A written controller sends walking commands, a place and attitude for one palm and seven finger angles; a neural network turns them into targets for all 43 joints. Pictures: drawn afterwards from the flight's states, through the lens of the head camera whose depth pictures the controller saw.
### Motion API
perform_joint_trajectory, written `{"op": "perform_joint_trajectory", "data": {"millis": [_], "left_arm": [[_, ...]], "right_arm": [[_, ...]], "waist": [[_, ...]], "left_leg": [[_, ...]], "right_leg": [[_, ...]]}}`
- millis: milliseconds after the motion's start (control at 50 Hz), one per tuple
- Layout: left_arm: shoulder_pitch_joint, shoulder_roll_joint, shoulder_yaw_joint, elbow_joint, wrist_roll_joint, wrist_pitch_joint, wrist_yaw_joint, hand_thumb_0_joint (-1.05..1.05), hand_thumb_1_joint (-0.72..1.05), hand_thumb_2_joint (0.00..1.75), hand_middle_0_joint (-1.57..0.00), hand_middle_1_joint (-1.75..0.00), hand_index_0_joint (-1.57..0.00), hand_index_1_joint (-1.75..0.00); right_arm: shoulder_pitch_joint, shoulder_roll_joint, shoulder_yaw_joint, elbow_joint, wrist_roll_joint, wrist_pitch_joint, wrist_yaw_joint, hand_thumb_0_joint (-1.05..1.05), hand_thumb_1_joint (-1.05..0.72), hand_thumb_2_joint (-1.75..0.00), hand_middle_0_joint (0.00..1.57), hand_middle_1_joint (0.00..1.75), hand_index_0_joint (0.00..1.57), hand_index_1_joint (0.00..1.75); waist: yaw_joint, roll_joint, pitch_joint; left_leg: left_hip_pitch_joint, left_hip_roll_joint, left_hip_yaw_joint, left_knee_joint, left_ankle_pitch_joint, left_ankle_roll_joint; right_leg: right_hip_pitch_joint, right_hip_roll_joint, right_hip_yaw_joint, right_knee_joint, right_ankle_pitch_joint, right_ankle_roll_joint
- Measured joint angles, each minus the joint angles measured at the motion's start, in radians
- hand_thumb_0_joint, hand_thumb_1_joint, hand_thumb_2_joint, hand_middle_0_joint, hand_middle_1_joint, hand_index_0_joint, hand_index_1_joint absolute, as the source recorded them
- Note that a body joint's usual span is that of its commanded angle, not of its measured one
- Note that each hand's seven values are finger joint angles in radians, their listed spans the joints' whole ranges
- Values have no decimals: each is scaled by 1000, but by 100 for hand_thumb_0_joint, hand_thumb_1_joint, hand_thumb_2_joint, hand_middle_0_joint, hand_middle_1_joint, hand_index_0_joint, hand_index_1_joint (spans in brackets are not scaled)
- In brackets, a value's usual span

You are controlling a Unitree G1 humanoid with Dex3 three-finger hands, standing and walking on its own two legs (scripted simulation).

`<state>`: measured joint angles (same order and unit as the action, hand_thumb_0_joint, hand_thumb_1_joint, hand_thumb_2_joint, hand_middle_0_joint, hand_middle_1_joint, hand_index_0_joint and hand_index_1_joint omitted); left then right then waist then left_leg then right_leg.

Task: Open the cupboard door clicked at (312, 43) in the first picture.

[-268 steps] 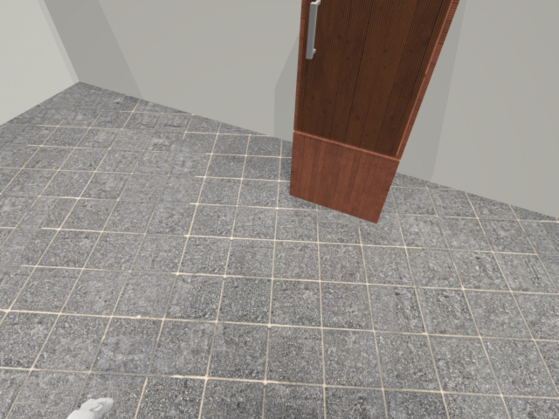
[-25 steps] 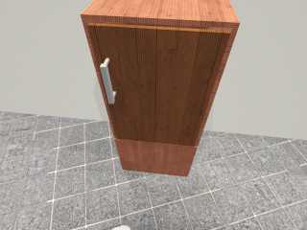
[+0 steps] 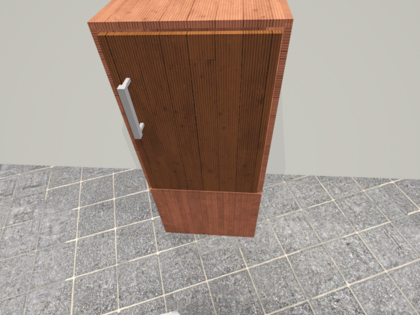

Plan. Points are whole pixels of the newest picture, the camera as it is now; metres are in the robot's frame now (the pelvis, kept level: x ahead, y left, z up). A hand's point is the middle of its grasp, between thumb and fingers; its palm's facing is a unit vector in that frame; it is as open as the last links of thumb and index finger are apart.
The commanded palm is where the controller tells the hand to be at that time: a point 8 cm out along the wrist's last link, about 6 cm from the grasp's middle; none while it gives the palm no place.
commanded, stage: come to a stop and stand still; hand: left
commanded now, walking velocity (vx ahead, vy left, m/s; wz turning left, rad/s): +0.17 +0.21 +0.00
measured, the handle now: (133, 109) +0.60 +0.25 +0.07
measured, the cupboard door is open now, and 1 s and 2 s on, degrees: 0 0 0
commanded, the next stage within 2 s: look again from close up in 0.82 s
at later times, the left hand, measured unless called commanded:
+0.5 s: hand out of the picture -0.04 +0.20 -0.17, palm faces +0.13 -0.97 -0.21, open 7.3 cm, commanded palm none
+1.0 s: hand out of the picture +0.03 +0.24 -0.17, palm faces +0.01 -0.97 -0.22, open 7.3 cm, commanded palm none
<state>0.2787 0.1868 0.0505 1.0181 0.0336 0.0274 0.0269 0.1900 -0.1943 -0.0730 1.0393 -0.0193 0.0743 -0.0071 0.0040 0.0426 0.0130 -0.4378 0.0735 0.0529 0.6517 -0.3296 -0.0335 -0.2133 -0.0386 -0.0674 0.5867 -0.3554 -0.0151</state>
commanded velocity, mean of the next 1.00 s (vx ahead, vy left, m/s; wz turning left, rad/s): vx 0.01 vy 0.04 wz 0.00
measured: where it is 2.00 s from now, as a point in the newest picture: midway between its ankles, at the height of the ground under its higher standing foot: outside the picture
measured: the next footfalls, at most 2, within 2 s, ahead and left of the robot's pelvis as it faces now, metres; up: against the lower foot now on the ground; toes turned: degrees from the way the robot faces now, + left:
left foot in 0.44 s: +0.02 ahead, +0.16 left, +0.00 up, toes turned +5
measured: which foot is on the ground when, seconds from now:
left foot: up 0.00-0.42, down 0.44-1.00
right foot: down 0.00-1.00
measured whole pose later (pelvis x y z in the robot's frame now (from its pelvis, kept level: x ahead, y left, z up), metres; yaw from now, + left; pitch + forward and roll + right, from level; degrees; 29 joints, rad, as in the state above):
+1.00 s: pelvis +0.01 +0.05 +0.01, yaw +1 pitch +0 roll +0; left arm 0.22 0.18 0.00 1.10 0.02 -0.01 0.05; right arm 0.25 -0.18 -0.01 1.08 -0.01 -0.01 -0.02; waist 0.00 -0.01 0.05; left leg -0.19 0.01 0.08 0.49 -0.30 0.02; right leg -0.17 -0.09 -0.06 0.46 -0.28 0.06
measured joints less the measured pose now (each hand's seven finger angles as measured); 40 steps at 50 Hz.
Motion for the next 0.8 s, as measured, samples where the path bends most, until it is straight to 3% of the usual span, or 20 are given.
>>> {"op": "perform_joint_trajectory", "data": {"millis": [60, 100, 220, 360, 440, 480, 600, 800], "left_arm": [[40, -25, -12, 17, -4, -6, 0, 0, 91, 90, -19, -30, -20, -30], [52, -40, -20, 27, -7, -13, -4, 0, 91, 90, -20, -30, -20, -30], [44, -78, -28, 24, -8, -38, -2, 1, 91, 90, -20, -30, -21, -30], [53, -70, -17, 49, -2, -38, 6, 1, 91, 90, -20, -30, -21, -30], [64, -55, -15, 82, -11, -18, 6, 1, 91, 90, -20, -30, -21, -30], [51, -38, -14, 99, -14, -5, 8, 1, 91, 90, -20, -30, -21, -30], [16, -20, -21, 114, -16, -6, 7, 1, 91, 90, -20, -30, -20, -30], [-44, -20, -36, 111, -15, -19, 7, 0, 91, 90, -20, -30, -20, -30]], "right_arm": [[45, -12, 0, 22, -4, 6, 13, 0, -91, -90, 20, 30, 20, 30], [69, -17, 2, 25, -4, -8, 18, 1, -91, -90, 20, 30, 20, 30], [124, -29, 7, 44, -4, -16, 13, 1, -91, -90, 19, 30, 19, 30], [74, -16, 22, 42, 11, -16, 1, 1, -91, -90, 19, 30, 19, 30], [32, -7, 35, 17, 14, -55, -4, 1, -91, -90, 19, 30, 19, 30], [11, 14, 39, 22, 11, -65, -11, 1, -91, -90, 19, 30, 19, 30], [-32, 47, 60, 26, 12, -77, -22, 0, -93, -89, 20, 30, 20, 30], [-23, 41, 59, 48, 17, -89, -25, -1, -94, -89, 20, 30, 20, 30]], "waist": [[13, -9, -38], [8, -13, -42], [11, -5, -7], [44, -33, 33], [40, -26, 28], [38, -47, 25], [47, -73, 12], [17, -68, 5]], "left_leg": [[-10, -29, -25, 141, 5, 5], [-3, -36, -26, 194, 39, 0], [39, -40, -27, 237, 28, -25], [123, -46, -10, 55, -62, -22], [230, -28, -5, -182, 95, 0], [235, -38, -5, -164, 28, 14], [266, -47, 14, -176, 33, 30], [295, -63, 32, -219, 50, 48]], "right_leg": [[32, -2, 17, -96, 49, -10], [49, -4, 23, -153, 84, -12], [56, -5, -9, -206, 111, -18], [40, -32, -16, -168, 90, 0], [17, -21, -23, -89, 44, 27], [15, -33, -23, -55, 19, 40], [61, -40, -5, -115, 47, 60], [90, -52, 10, -174, 81, 79]]}}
